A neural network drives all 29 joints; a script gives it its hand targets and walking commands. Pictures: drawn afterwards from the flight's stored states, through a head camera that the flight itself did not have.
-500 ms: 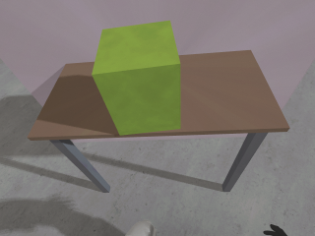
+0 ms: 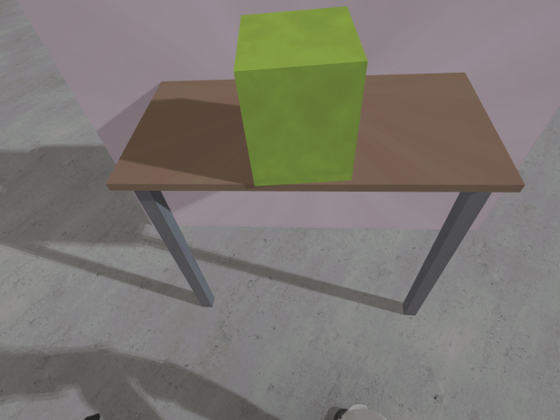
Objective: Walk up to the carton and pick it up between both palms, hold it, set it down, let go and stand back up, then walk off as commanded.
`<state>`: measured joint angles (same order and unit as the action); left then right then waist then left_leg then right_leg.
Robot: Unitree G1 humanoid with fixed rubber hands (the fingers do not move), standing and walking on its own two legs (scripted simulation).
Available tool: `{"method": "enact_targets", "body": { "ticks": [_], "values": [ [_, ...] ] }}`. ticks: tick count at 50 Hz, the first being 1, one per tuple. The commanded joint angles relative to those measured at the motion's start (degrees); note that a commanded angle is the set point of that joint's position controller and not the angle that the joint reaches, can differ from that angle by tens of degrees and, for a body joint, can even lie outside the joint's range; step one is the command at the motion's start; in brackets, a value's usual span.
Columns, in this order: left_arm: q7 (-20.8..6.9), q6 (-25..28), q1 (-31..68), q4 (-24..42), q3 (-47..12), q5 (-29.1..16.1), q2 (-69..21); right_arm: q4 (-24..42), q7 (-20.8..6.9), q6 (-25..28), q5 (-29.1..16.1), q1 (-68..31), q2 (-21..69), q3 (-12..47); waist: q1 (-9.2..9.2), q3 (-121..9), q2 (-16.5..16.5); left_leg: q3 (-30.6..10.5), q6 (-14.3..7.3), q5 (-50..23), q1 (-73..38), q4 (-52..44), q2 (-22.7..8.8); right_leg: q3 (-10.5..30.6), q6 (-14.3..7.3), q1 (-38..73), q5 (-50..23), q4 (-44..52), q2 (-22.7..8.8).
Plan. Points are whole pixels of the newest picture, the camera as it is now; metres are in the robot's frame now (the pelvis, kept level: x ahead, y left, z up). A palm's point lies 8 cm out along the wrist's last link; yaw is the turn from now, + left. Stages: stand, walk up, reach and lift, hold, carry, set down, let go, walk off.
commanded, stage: walk off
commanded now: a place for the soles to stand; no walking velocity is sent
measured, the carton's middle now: (298, 100) +0.68 +0.00 +0.09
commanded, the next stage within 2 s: none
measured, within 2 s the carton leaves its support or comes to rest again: neither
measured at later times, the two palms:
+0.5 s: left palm out of the picture -0.05 +0.38 -0.08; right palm out of the picture -0.03 -0.27 -0.08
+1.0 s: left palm out of the picture -0.14 +0.30 -0.05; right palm out of the picture -0.17 -0.32 -0.13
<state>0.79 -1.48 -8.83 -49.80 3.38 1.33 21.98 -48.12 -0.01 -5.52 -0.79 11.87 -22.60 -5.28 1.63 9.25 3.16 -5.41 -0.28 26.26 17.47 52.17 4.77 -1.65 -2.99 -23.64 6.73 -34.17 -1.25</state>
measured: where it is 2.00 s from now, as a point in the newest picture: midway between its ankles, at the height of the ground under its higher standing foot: outside the picture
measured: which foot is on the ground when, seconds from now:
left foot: up 0.00-0.02, down 0.04-0.66, up 0.68-1.00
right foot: down 0.00-0.06, up 0.08-0.64, down 0.66-1.00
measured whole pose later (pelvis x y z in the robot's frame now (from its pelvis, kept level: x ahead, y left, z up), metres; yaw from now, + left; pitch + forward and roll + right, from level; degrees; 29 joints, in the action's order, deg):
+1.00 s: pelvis -0.24 -0.01 +0.01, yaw +0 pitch -3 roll +5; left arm 0.5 -0.9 -10.6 -45.8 3.4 0.9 20.1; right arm -47.2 1.1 -4.3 -0.7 12.8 -22.9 -4.4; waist 0.3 10.3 2.3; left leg -12.6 0.9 26.2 22.3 66.9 8.1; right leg 3.6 -4.5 -21.5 11.4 -36.1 1.8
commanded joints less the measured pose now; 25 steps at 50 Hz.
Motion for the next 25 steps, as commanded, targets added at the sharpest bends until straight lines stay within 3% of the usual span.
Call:
{"method": "enact_targets", "body": {
  "ticks": [1, 2, 3, 4, 5, 6, 7, 8, 10, 11, 15, 18, 21, 23, 25],
  "values": [
    [0.7, -0.5, 3.6, 6.9, 4.3, -0.5, 16.1, 1.0, -0.8, 2.1, 2.7, 12.5, -12.8, -3.8, -5.14, -10.7, -7.5, -0.9, -3.6, -4.0, -9.9, -21.7, -5.8, 13.0, -2.6, -3.3, 22.0, 4.6, -10.7],
    [0.9, -0.8, 3.8, 7.1, 3.5, -0.9, 13.5, 1.7, -0.6, 2.3, 3.7, 10.7, -14.8, -4.0, -5.09, -8.2, 1.8, -12.1, -4.9, 2.9, -7.5, -30.1, -10.5, 8.9, -0.5, -8.7, 22.4, -6.6, -4.3],
    [1.1, -0.9, 1.0, 6.7, 3.2, -1.6, 11.3, 4.6, -0.1, 2.7, 4.3, 4.5, -17.3, -3.7, -2.99, -5.0, 11.1, -30.1, -7.8, -0.1, -0.4, -37.3, -20.5, 3.9, 3.1, -12.6, 24.4, -21.9, 5.9],
    [1.5, -1.2, 0.5, 6.2, 3.4, -1.5, 13.3, 6.2, 0.2, 2.8, 3.9, 0.0, -17.2, -3.3, -1.97, -2.8, 4.5, -31.1, -8.0, -4.0, 4.1, -37.6, -22.0, 8.1, 3.1, -10.4, 23.1, -28.3, 6.8],
    [1.6, -1.3, 2.0, 5.7, 3.7, -1.2, 14.5, 6.2, 0.3, 2.9, 3.4, -1.6, -18.9, -3.4, -3.32, -0.1, 5.6, -33.0, -6.8, 0.3, 12.0, -42.1, -22.9, 12.6, 3.3, -7.1, 22.9, -31.3, 7.8],
    [1.5, -1.4, 2.0, 4.6, 4.5, -1.2, 15.4, 7.2, 0.7, 3.3, 3.4, -4.1, -17.9, -3.1, -2.26, 2.4, 1.5, -29.5, -4.1, 0.4, 12.9, -42.1, -20.2, 15.5, 3.1, -6.3, 19.2, -33.4, 8.4],
    [1.6, -1.5, 0.0, 3.3, 4.3, -1.7, 14.9, 7.4, 0.9, 3.7, 3.8, -6.1, -16.1, -2.6, -1.12, 2.0, 2.0, -24.0, -0.9, -3.5, 10.3, -40.2, -17.5, 17.1, 3.1, -7.5, 16.8, -33.7, 9.0],
    [1.4, -1.6, -3.4, 2.5, 4.4, -2.2, 14.6, 7.8, 0.9, 3.8, 3.6, -7.2, -14.9, -2.3, 0.4, -0.2, 2.4, -17.9, 0.5, -9.3, 4.4, -36.9, -14.5, 16.9, 3.3, -8.5, 14.7, -34.5, 10.2],
    [1.4, -1.4, -6.7, 2.7, 4.0, -2.3, 14.7, 8.6, 1.2, 4.3, 2.9, -5.9, -13.1, -2.3, -0.16, -5.9, 2.0, -13.8, 0.6, -12.6, -6.8, -33.8, -13.0, 15.5, 3.7, -10.7, 13.3, -34.9, 10.4],
    [1.2, -1.2, -7.0, 2.9, 3.8, -2.2, 14.9, 8.7, 1.1, 4.3, 2.6, -4.4, -12.3, -2.4, -0.98, -8.7, 1.5, -13.9, 1.2, -13.0, -10.9, -33.6, -12.9, 15.6, 4.2, -10.5, 13.4, -34.0, 10.7],
    [1.0, -1.1, -6.6, 3.4, 3.6, -1.4, 13.5, 8.2, 1.4, 4.4, 1.7, -0.9, -12.5, -2.8, -3.32, -11.5, 1.9, -15.7, -1.6, -18.5, -16.6, -32.2, -15.3, 15.2, 4.9, -9.3, 16.4, -30.7, 9.6],
    [1.0, -1.3, -7.4, 3.8, 3.2, -1.3, 12.7, 8.1, 1.5, 4.4, 1.7, -0.9, -12.6, -2.9, -3.63, -10.5, 1.2, -16.6, -3.9, -19.6, -15.0, -32.5, -17.4, 15.2, 4.8, -7.5, 19.1, -29.0, 9.0],
    [0.8, -1.4, -9.9, 2.4, 3.3, -1.1, 12.9, 7.9, 1.2, 4.2, 1.3, -2.3, -12.7, -2.7, -2.91, -9.3, 0.9, -17.4, -4.9, -11.5, -11.1, -34.8, -18.0, 14.7, 4.3, -3.9, 20.0, -27.7, 8.2],
    [0.5, -1.6, -11.6, 2.1, 3.3, -0.9, 13.0, 8.0, 0.9, 3.9, 1.3, -4.0, -13.0, -2.6, -2.61, -7.7, 2.7, -16.7, -7.0, -4.4, -6.3, -36.9, -17.6, 12.9, 4.0, -0.2, 20.9, -25.5, 7.7],
    [0.4, -1.4, -11.1, 2.1, 3.2, -1.0, 12.6, 8.2, 0.8, 3.6, 1.6, -4.9, -12.8, -2.6, -2.25, -8.0, 2.4, -15.5, -10.0, -3.9, -4.4, -35.6, -17.9, 11.4, 3.6, 1.9, 23.7, -22.3, 6.9]
  ]
}}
